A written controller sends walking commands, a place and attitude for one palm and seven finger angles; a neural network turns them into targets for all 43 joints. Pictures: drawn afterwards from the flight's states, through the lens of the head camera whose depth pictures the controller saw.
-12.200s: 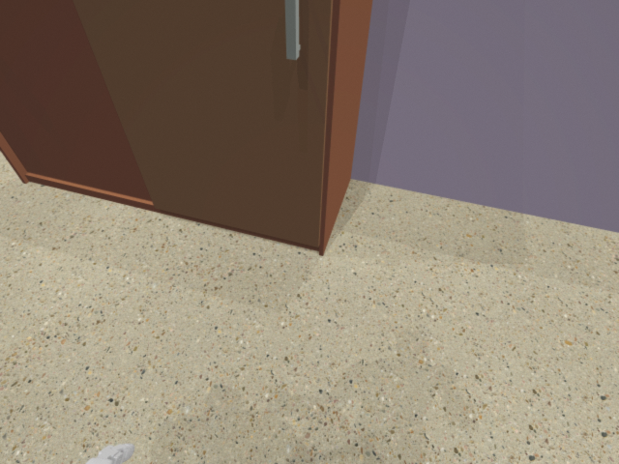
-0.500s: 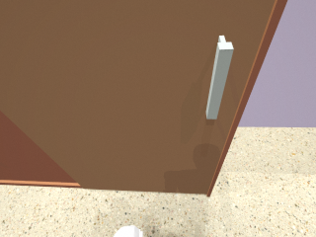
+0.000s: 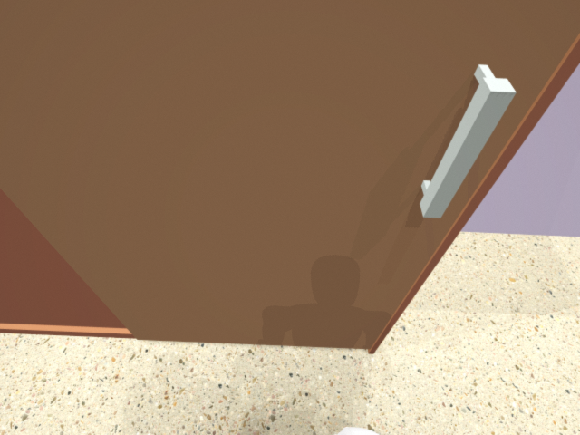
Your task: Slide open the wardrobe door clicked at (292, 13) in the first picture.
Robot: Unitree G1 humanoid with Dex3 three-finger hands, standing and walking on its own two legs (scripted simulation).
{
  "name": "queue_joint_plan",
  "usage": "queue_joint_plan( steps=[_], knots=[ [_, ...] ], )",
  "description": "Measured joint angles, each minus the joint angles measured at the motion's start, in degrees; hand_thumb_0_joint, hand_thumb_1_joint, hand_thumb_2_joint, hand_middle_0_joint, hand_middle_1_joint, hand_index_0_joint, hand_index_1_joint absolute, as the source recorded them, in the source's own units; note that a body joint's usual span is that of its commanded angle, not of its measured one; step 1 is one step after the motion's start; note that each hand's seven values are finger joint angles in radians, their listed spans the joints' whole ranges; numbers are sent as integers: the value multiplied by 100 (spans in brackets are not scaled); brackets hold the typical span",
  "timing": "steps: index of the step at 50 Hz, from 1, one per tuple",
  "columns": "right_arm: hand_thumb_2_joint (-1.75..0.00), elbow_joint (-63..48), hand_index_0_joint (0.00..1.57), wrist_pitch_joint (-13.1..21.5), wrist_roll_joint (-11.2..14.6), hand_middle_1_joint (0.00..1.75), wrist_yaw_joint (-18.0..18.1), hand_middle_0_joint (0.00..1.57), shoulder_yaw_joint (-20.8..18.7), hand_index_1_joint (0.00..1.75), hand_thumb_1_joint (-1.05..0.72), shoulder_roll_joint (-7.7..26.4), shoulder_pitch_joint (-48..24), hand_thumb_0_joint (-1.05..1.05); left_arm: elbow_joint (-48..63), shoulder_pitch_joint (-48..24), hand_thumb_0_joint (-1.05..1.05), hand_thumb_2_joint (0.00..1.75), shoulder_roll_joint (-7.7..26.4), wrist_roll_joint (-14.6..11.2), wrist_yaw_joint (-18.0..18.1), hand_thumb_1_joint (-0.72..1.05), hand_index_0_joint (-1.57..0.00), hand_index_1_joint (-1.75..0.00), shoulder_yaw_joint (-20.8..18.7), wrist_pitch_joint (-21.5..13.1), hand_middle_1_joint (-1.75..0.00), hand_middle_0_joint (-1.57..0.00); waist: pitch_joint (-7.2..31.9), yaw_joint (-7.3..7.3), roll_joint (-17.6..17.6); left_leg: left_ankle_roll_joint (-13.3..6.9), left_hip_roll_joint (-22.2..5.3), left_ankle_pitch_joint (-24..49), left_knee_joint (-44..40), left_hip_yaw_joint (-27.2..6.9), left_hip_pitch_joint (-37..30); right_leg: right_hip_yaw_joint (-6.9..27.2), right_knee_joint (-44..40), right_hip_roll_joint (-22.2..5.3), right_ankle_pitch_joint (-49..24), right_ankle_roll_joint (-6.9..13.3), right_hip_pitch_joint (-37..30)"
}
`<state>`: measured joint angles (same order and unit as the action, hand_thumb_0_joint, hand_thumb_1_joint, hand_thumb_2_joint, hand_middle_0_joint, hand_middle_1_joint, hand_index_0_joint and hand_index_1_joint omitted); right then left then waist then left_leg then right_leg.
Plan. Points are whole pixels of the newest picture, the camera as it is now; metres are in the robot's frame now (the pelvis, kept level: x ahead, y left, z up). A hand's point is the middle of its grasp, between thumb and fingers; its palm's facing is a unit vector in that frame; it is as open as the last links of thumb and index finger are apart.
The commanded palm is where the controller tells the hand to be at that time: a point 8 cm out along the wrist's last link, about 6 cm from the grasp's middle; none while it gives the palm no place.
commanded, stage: come to a stop and stand still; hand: right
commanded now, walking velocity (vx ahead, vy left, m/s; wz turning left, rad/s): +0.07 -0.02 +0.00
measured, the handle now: (454, 148) +0.44 -0.19 +0.17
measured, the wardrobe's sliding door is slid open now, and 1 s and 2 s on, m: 0.00 0.00 0.00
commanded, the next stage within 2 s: look again from close up in 1.04 s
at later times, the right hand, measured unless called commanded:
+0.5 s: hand out of the picture -0.05 -0.20 -0.17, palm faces +0.04 +0.98 -0.18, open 7.4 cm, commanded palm none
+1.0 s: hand out of the picture -0.08 -0.18 -0.17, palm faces +0.05 +0.99 -0.14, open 7.3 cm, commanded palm none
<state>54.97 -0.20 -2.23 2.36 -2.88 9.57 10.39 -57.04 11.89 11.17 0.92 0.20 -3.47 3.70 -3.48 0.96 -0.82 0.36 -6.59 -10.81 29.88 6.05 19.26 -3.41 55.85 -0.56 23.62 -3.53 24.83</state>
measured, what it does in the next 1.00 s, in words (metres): steps on the spot: right foot, then left foot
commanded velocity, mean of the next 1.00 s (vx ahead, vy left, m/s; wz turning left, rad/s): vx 0.00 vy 0.00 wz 0.00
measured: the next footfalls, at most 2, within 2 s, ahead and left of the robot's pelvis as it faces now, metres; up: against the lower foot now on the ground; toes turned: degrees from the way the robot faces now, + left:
right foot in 0.10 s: +0.02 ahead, -0.14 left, +0.00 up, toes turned -4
left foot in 0.40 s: -0.02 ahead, +0.07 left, +0.00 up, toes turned +2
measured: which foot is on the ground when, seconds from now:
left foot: down 0.00-0.10, up 0.12-0.38, down 0.40-1.00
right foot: up 0.00-0.08, down 0.10-1.00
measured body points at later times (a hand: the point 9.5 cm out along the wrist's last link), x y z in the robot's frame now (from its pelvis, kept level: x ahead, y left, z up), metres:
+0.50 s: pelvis -0.04 -0.04 +0.00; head -0.03 -0.03 +0.45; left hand -0.01 +0.19 -0.16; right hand -0.05 -0.25 -0.15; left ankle -0.06 +0.07 -0.74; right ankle -0.02 -0.14 -0.74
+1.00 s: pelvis -0.06 -0.03 +0.01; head -0.05 -0.04 +0.46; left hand -0.10 +0.16 -0.16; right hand -0.08 -0.23 -0.16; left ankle -0.06 +0.07 -0.74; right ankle -0.02 -0.14 -0.74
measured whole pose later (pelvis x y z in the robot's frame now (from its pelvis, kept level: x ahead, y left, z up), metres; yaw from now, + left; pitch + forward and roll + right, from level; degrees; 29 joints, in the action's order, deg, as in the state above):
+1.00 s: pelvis -0.06 -0.03 +0.01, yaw +0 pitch -2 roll +0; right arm 65.0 0.1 -0.7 2.0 -0.3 6.3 18.5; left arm -66.4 20.0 4.3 0.5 1.9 0.4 0.4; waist -2.4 0.0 -1.1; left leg -1.2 -0.1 -13.4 24.2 4.1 9.3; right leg -4.7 23.5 -0.6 9.4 1.3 12.7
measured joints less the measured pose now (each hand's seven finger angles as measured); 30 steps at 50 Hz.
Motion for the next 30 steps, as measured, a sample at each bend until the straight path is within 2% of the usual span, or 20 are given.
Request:
queue_joint_plan(
  steps=[3, 5, 7, 9, 13, 16, 18, 20, 24, 30],
  knots=[
    [-90, 36, 21, -75, -20, 30, -15, 20, -47, 30, -91, 118, 123, 0, 112, -120, 1, 90, -32, -27, -8, 91, -20, -29, 32, -95, -30, -19, 23, 106, -144, 61, -44, 25, 107, -8, 120, -23, -1099, -27, -61, 66, -441],
    [-90, 74, 21, -143, 14, 30, -26, 20, -70, 30, -91, 173, 265, 0, 196, -112, 1, 90, -29, -45, 1, 91, -20, -29, 71, -213, -30, -19, 88, 136, -155, 134, -26, -42, 344, -10, 260, -50, -2179, -87, -483, 125, -939],
    [-90, 186, 21, -269, 51, 30, -33, 20, -99, 30, -91, 249, 328, 0, 197, -112, 1, 90, -128, -23, 40, 91, -20, -29, 90, -267, -30, -19, 80, 122, -279, 153, -18, -748, 825, -177, 406, -85, -2231, -15, -557, 312, -981],
    [-90, 281, 20, -356, 55, 30, -44, 20, -118, 30, -91, 279, 410, 0, 200, -49, 1, 90, -229, 23, 61, 91, -20, -29, 158, -243, -30, -19, 122, 136, -316, 126, 122, -1244, 1436, -336, 527, -107, -2301, 3, -588, 467, -1040],
    [-90, 417, 20, -319, 39, 30, -83, 20, -89, 30, -91, 221, 555, 1, 118, 37, 0, 90, -300, 24, 160, 93, -20, -29, 210, -247, -30, -20, 200, 152, -277, 99, 307, -1177, 2172, -433, 484, -130, -2753, 69, -875, 562, -1196],
    [-90, 489, 20, -269, 49, 30, -82, 20, -18, 30, -91, 112, 641, 1, 54, 53, 0, 90, -276, 26, 167, 93, -20, -30, 237, -268, -30, -20, 214, 145, -224, 121, 340, -1267, 1798, -365, 121, -182, -2950, 144, -1020, 598, -1217],
    [-90, 536, 20, -229, 61, 30, -78, 20, 39, 30, -91, 29, 671, 1, 13, 63, 0, 90, -269, 26, 174, 93, -20, -30, 248, -290, -30, -20, 205, 121, -188, 129, 355, -1248, 1129, -322, -241, -222, -2981, 190, -1068, 605, -1176],
    [-90, 581, 20, -141, 69, 30, -70, 20, 94, 30, -91, -35, 703, 0, -48, 92, 0, 90, -274, -6, 166, 93, -20, -30, 265, -314, -30, -20, 202, 116, -192, 95, 356, -817, 199, -348, -660, -283, -2881, 244, -1050, 584, -1072],
    [-90, 756, 20, -1, 90, 30, -72, 20, 232, 30, -91, -267, 715, 0, -271, 126, 0, 90, -147, -65, 174, 94, -20, -30, 225, -317, -30, -20, 141, -1, 117, -113, 519, -618, -150, -265, -867, -203, -2981, 105, -1147, 497, -1167],
    [-90, 894, 20, 26, 123, 30, -45, 20, 294, 30, -91, -273, 717, 1, -624, 354, 1, 90, -265, -50, 147, 93, -20, -29, 323, -308, -30, -20, 190, -64, 11, -159, 604, -462, -402, -240, -1080, -178, -3201, 37, -1293, 467, -1369]
  ],
)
